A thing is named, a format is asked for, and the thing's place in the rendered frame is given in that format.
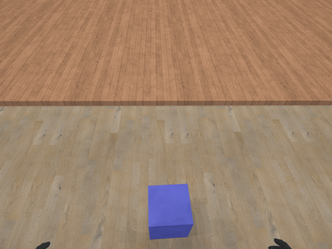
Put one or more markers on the robot right hand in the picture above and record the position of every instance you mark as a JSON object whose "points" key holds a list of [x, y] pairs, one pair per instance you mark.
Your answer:
{"points": [[281, 243]]}

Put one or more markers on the carton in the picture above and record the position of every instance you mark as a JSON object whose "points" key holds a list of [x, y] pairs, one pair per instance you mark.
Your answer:
{"points": [[169, 211]]}

